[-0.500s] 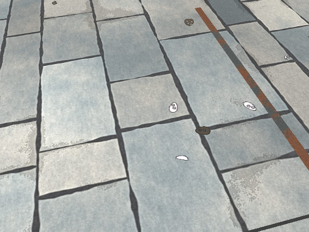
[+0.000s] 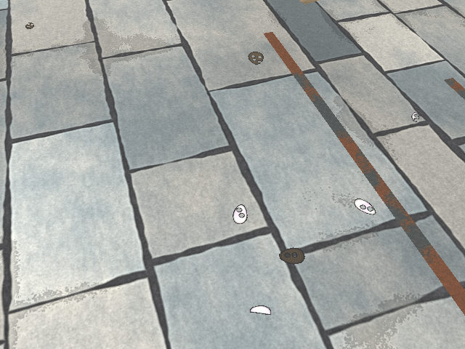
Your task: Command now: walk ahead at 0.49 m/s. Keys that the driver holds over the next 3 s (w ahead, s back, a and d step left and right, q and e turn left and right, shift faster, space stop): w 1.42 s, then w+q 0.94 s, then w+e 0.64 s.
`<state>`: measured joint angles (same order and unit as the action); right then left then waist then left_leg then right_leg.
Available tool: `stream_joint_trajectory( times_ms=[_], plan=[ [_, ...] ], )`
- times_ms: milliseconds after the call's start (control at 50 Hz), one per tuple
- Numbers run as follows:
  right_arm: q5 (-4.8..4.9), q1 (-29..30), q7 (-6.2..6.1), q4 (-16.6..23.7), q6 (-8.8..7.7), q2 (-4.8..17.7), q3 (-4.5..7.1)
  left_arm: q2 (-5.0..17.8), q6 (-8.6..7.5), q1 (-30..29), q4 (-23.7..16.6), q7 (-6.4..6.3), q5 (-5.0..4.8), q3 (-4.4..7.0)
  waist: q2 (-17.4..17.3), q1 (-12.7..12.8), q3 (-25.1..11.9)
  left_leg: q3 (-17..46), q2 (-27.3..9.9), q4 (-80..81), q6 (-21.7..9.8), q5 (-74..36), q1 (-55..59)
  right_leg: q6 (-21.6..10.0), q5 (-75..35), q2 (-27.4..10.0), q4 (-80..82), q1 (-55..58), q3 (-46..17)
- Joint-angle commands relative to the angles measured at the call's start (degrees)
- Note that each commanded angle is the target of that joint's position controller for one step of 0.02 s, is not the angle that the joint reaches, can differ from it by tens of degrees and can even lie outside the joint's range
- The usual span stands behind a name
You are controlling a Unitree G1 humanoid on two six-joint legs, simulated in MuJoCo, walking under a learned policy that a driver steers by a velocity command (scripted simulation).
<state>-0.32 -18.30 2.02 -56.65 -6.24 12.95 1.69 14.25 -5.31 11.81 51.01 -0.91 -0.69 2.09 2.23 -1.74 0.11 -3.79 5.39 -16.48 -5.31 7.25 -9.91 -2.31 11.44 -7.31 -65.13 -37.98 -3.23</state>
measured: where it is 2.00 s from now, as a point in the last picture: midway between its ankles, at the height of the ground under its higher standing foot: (240, 200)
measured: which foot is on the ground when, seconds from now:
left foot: down 0.00-0.32, up 0.34-0.84, down 0.86-1.00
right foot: up 0.00-0.28, down 0.30-0.86, up 0.88-1.00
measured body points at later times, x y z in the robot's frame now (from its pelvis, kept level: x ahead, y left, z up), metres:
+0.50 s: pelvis +0.28 -0.08 +0.00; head +0.29 -0.10 +0.45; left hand +0.33 +0.18 -0.12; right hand +0.37 -0.35 -0.14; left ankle +0.29 +0.08 -0.66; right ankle +0.29 -0.16 -0.74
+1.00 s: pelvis +0.55 -0.01 -0.01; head +0.58 +0.00 +0.44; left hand +0.59 +0.25 -0.15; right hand +0.66 -0.27 -0.13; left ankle +0.61 +0.07 -0.74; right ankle +0.47 -0.17 -0.65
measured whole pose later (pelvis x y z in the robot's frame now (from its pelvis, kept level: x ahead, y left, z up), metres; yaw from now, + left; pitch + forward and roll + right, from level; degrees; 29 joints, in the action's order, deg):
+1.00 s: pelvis +0.55 -0.01 -0.01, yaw +1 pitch +2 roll +0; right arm 0.0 -10.6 2.0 -52.0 -5.7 13.9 3.0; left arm 14.7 -5.6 16.6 54.8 -0.2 -1.3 2.9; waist 1.7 -0.1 1.4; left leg -3.7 2.0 -25.9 -3.8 8.3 -19.3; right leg -3.0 19.7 -3.4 -67.9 -25.0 -1.8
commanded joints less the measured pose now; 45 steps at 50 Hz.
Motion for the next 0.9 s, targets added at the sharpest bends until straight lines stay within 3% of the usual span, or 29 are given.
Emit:
stream_joint_trajectory(
  times_ms=[20,100,200,240,260,280,300,320,340,360,380,400,420,460,500,560,640,740,800,820,840,860,880,900],
  plan=[
    [0.09,2.3,-1.13,3.2,-1.02,7.6,1.20,2.6,0.20,1.9,-2.4,-0.39,0.72,0.76,-4.2,2.7,3.1,11.8,-16.0,11.7,-9.8,-4.2,-6.1,1.6,-9.3,-2.4,8.2,-1.1,-0.1],
    [1.01,-2.3,-1.98,2.2,-0.26,9.2,1.47,1.6,-0.47,-7.4,-4.8,0.34,0.16,0.36,-4.4,-0.7,3.1,9.1,-15.1,10.7,-7.2,-5.0,-1.1,2.0,-17.6,0.3,24.8,0.9,2.2],
    [1.52,-6.5,-2.13,0.2,0.96,9.7,1.82,2.5,-1.00,-14.3,-7.7,2.09,-0.59,0.17,-5.2,-2.8,4.7,10.3,-18.8,6.5,-6.4,-3.5,8.4,0.9,-12.3,1.9,33.4,0.5,2.5],
    [1.55,-5.9,-2.26,0.2,1.58,10.4,2.16,3.8,-1.52,-12.9,-8.0,2.67,-0.59,0.58,-6.0,-1.2,3.8,11.1,-20.1,3.3,-5.5,-6.8,10.9,-0.8,-7.7,2.9,35.7,4.0,3.0],
    [1.51,-4.8,-2.28,0.4,1.89,10.8,2.25,4.9,-1.75,-9.6,-7.3,2.74,-0.53,1.16,-6.6,1.1,2.0,10.4,-19.7,-0.5,-4.7,-13.8,10.9,-1.7,-6.1,4.3,36.9,9.3,4.3],
    [1.22,-3.8,-2.26,0.8,2.21,10.0,1.91,7.0,-1.89,-1.9,-5.0,2.56,-0.44,2.45,-6.1,4.9,-2.4,8.0,-16.8,-9.6,-3.4,-23.1,9.7,-3.2,-5.8,6.3,38.1,19.3,5.7],
    [0.36,-3.2,-2.23,2.1,2.17,7.7,0.90,11.3,-1.99,9.9,-2.1,2.10,-0.02,4.00,-2.5,9.3,-10.9,4.7,-13.3,-25.8,-1.3,-19.9,0.8,-6.7,-7.1,0.2,36.5,36.5,-0.9],
    [0.18,-9.3,-1.68,3.1,0.83,0.9,-1.19,17.9,-1.46,17.0,-0.7,2.01,0.82,5.59,12.2,8.0,-19.0,0.9,-3.3,-48.9,3.3,3.9,-23.7,-15.8,-1.1,-13.8,40.3,59.4,-26.2],
    [1.27,-9.1,-1.37,2.1,-0.76,3.7,-0.70,12.9,-1.43,17.8,-0.4,2.24,0.68,4.25,12.4,8.6,-22.4,9.8,-2.8,-58.0,2.7,24.0,-31.7,-17.6,3.9,-16.3,47.8,61.4,-39.7],
    [2.76,-3.6,-1.16,3.7,-1.55,9.0,0.71,9.4,-1.55,12.2,-1.4,2.21,0.36,3.07,8.4,7.4,-13.4,10.4,-6.5,-60.9,1.4,20.5,-36.5,-14.1,3.9,-14.4,48.2,54.0,-31.2],
    [2.77,0.1,-1.39,4.6,-1.62,9.4,0.86,7.3,-1.41,6.4,-2.8,2.22,0.29,2.30,4.1,5.7,-8.6,8.8,-9.8,-58.9,1.1,14.7,-35.0,-12.1,-0.4,-11.9,49.3,45.5,-22.6],
    [1.94,2.0,-1.76,4.9,-1.22,8.5,1.09,5.5,-1.32,2.7,-3.4,2.52,0.48,1.69,1.1,4.0,-4.8,7.9,-11.6,-55.1,1.4,10.8,-32.7,-11.1,-4.4,-9.3,51.5,37.9,-17.0],
    [1.39,1.5,-2.04,4.8,-0.36,7.7,1.42,4.1,-1.44,1.0,-3.4,2.77,0.81,1.23,1.7,2.1,-3.0,8.0,-13.3,-51.6,1.6,8.0,-29.1,-9.9,-6.8,-7.0,53.6,32.9,-12.6],
    [1.16,-0.5,-2.18,4.2,1.09,5.0,1.22,4.2,-1.72,2.2,-2.1,3.02,0.97,1.33,2.4,0.6,-1.9,7.1,-13.5,-49.1,2.4,5.5,-25.6,-10.3,-11.6,-5.2,56.0,28.6,-8.4],
    [0.90,1.4,-2.38,5.1,1.65,5.1,1.48,5.8,-1.88,4.3,-0.7,2.58,1.03,1.77,1.3,0.3,-0.4,6.8,-13.7,-45.5,3.2,1.8,-28.3,-10.9,-16.6,-4.9,57.1,28.6,-5.5],
    [0.53,8.3,-2.30,7.5,1.57,4.7,1.61,6.5,-1.32,7.2,0.6,1.57,0.85,1.89,0.9,1.7,1.1,6.5,-13.6,-35.4,4.2,-5.9,-32.5,-10.4,-18.7,-4.7,57.9,30.9,-3.2],
    [0.91,16.5,-1.61,9.7,1.13,3.7,1.19,7.4,-0.91,10.3,2.1,0.83,0.29,1.97,1.1,4.2,2.9,4.5,-11.6,-22.4,4.1,-13.8,-30.0,-8.9,-14.7,-3.6,59.1,32.3,-0.4],
    [1.48,23.3,-0.14,12.5,0.48,4.1,0.91,7.9,0.20,14.2,4.7,0.38,-0.22,2.40,1.2,5.7,5.5,4.6,-10.6,-15.4,2.6,-10.2,-31.9,-8.5,-14.8,-7.1,56.1,41.2,-0.9],
    [1.51,21.1,0.59,12.7,-0.11,5.7,1.49,8.9,0.96,12.7,4.9,0.06,-0.33,2.94,2.3,3.3,3.5,3.0,-8.6,-13.1,0.5,-4.1,-25.4,-7.2,-24.5,-8.1,51.1,43.9,-0.7],
    [1.44,17.0,0.50,11.6,-0.22,7.1,2.24,9.4,1.22,11.5,4.6,0.04,-0.26,3.06,3.1,0.9,0.8,1.3,-6.6,-12.6,-0.5,-3.0,-18.4,-6.5,-34.0,-7.3,46.4,43.4,0.2],
    [1.36,8.1,0.19,8.8,-0.21,9.3,3.62,8.5,1.56,10.5,4.3,0.08,-0.02,2.70,2.5,-3.4,-4.3,-0.1,-4.7,-12.0,-1.9,-3.6,-6.5,-5.1,-40.4,-4.3,36.3,40.7,2.4],
    [0.83,-2.9,-0.36,6.2,-0.12,13.3,4.97,6.9,1.54,10.5,3.0,0.12,0.71,1.84,-1.8,-7.1,-12.3,8.6,-12.4,-13.7,-5.3,-4.9,11.7,-3.1,-29.7,-1.0,19.7,29.3,4.7],
    [0.31,-8.7,-0.41,4.7,0.27,18.0,6.07,-0.7,0.27,17.7,2.9,0.92,0.73,-0.36,-16.4,-4.3,-20.6,36.0,-26.5,-8.5,-14.7,5.7,33.3,1.2,3.6,9.8,-3.2,4.9,5.0],
    [0.63,-8.2,-0.33,4.9,0.27,13.2,4.53,2.6,-1.33,15.9,3.7,1.20,-0.25,0.29,-14.9,-5.4,-22.3,45.9,-27.6,-1.6,-14.2,9.7,33.6,0.0,20.8,9.8,-11.0,-1.9,-4.2]
  ],
)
